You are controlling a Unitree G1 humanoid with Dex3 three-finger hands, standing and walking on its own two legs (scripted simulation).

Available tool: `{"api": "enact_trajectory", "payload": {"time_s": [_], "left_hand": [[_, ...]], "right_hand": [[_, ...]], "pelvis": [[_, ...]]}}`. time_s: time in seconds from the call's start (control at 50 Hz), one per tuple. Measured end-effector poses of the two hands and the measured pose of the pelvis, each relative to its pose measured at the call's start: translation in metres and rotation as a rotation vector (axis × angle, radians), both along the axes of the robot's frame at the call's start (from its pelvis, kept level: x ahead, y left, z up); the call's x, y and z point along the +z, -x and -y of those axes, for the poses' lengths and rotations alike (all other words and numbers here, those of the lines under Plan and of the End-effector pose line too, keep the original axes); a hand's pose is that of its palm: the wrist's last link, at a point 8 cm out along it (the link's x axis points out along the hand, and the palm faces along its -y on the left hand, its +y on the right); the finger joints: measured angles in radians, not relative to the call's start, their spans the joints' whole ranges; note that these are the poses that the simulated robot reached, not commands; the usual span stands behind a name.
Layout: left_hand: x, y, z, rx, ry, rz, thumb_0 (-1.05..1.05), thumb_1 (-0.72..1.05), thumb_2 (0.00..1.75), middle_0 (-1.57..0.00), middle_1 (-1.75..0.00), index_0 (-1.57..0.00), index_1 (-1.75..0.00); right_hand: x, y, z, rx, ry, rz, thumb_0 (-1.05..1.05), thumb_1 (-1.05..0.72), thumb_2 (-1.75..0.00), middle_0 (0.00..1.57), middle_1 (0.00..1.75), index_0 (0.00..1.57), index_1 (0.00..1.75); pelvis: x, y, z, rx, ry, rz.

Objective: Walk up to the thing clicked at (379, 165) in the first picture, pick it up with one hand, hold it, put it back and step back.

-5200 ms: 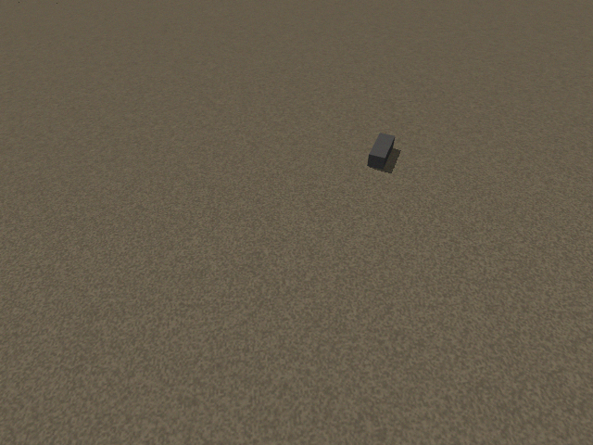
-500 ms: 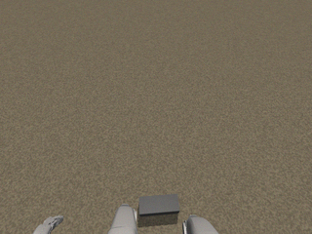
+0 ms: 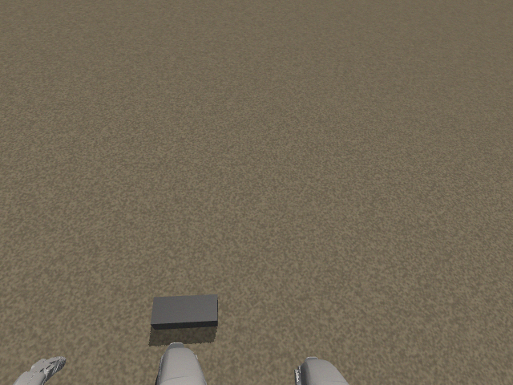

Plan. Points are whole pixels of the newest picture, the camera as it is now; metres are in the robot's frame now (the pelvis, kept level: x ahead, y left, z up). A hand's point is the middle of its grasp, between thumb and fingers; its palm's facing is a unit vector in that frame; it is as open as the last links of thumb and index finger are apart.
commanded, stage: walk up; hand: left
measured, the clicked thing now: (186, 311) +0.40 +0.21 -0.67
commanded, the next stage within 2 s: none
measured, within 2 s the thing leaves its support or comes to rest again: neither
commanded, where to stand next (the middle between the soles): +0.05 -0.06 m, yaw +4 degrees
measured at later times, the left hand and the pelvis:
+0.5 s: hand out of the picture -0.02 +0.15 -0.10, palm faces +0.10 -0.92 -0.37, open 7.4 cm; pelvis -0.02 -0.12 +0.05, yaw +7 degrees
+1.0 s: hand out of the picture +0.05 +0.18 -0.09, palm faces +0.15 -0.93 -0.32, open 7.4 cm; pelvis -0.01 -0.09 +0.07, yaw +8 degrees
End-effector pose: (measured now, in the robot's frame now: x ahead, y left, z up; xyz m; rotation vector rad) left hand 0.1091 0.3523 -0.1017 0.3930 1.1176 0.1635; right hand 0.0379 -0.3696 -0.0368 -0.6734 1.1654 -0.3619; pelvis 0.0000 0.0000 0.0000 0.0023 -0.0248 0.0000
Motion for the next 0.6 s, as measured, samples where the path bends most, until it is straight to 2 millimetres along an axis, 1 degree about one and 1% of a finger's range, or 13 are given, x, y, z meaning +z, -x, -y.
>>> {"api": "enact_trajectory", "payload": {"time_s": [0.04,0.06,0.1,0.16,0.2,0.24,0.28,0.34,0.4,0.44,0.52,0.6], "left_hand": [[-0.002,0.011,0.026,0.014,-0.015,0.014,0.0,0.9,0.9,-0.2,-0.3,-0.2,-0.3],[-0.002,0.019,0.04,0.021,-0.014,0.017,0.0,0.9,0.9,-0.2,-0.3,-0.2,-0.29],[0.002,0.037,0.069,0.044,0.005,0.003,0.0,0.91,0.9,-0.2,-0.3,-0.2,-0.29],[0.012,0.063,0.107,0.07,0.037,-0.033,0.0,0.9,0.9,-0.2,-0.3,-0.2,-0.3],[0.018,0.077,0.125,0.094,0.05,-0.048,0.0,0.9,0.9,-0.21,-0.3,-0.2,-0.3],[0.021,0.09,0.138,0.121,0.056,-0.055,0.0,0.9,0.9,-0.21,-0.3,-0.21,-0.3],[0.023,0.103,0.146,0.147,0.054,-0.062,0.0,0.9,0.9,-0.21,-0.3,-0.21,-0.3],[0.026,0.121,0.152,0.187,0.043,-0.081,0.0,0.9,0.9,-0.21,-0.3,-0.21,-0.3],[0.03,0.135,0.154,0.216,0.03,-0.102,0.0,0.9,0.9,-0.21,-0.3,-0.21,-0.3],[0.034,0.14,0.155,0.226,0.025,-0.113,0.01,0.9,0.9,-0.21,-0.3,-0.21,-0.3],[0.041,0.138,0.159,0.23,0.021,-0.106,0.01,0.9,0.9,-0.21,-0.3,-0.2,-0.3],[0.045,0.125,0.16,0.23,0.019,-0.055,0.01,0.9,0.9,-0.21,-0.3,-0.2,-0.3]], "right_hand": [[-0.01,0.001,0.034,0.002,0.012,-0.003,0.0,-0.89,-0.9,0.22,0.3,0.22,0.3],[-0.014,0.002,0.048,-0.013,0.015,-0.007,0.0,-0.89,-0.9,0.21,0.3,0.21,0.3],[-0.018,0.0,0.066,-0.047,0.008,-0.007,0.01,-0.9,-0.9,0.21,0.3,0.21,0.3],[-0.018,-0.005,0.076,-0.039,-0.04,0.0,0.01,-0.9,-0.9,0.21,0.3,0.21,0.3],[-0.017,-0.006,0.077,-0.01,-0.085,-0.01,0.01,-0.9,-0.9,0.21,0.3,0.21,0.3],[-0.018,-0.005,0.076,0.014,-0.131,-0.032,0.01,-0.9,-0.9,0.21,0.3,0.21,0.3],[-0.019,-0.006,0.073,0.035,-0.173,-0.053,0.01,-0.9,-0.9,0.21,0.3,0.21,0.3],[-0.022,-0.011,0.067,0.062,-0.227,-0.068,0.01,-0.9,-0.9,0.21,0.3,0.21,0.3],[-0.025,-0.018,0.06,0.083,-0.268,-0.064,0.01,-0.9,-0.9,0.21,0.3,0.21,0.3],[-0.025,-0.024,0.054,0.094,-0.292,-0.054,0.01,-0.9,-0.9,0.21,0.3,0.21,0.3],[-0.026,-0.04,0.046,0.109,-0.339,-0.015,0.01,-0.9,-0.9,0.21,0.3,0.21,0.3],[-0.025,-0.056,0.038,0.124,-0.359,-0.003,0.01,-0.9,-0.9,0.21,0.3,0.21,0.3]], "pelvis": [[-0.008,0.009,0.026,0.01,0.027,0.014],[-0.009,0.012,0.037,0.019,0.025,0.015],[-0.003,0.017,0.053,0.027,0.004,0.015],[0.013,0.023,0.07,0.034,-0.005,0.009],[0.021,0.024,0.081,0.042,-0.007,0.005],[0.028,0.024,0.091,0.051,-0.005,-0.001],[0.032,0.023,0.1,0.061,-0.005,-0.007],[0.036,0.022,0.11,0.081,-0.006,-0.014],[0.04,0.023,0.114,0.111,-0.012,-0.019],[0.043,0.024,0.116,0.121,-0.027,-0.015],[0.048,0.022,0.118,0.122,-0.002,-0.004],[0.052,0.02,0.12,0.14,0.009,-0.001]]}}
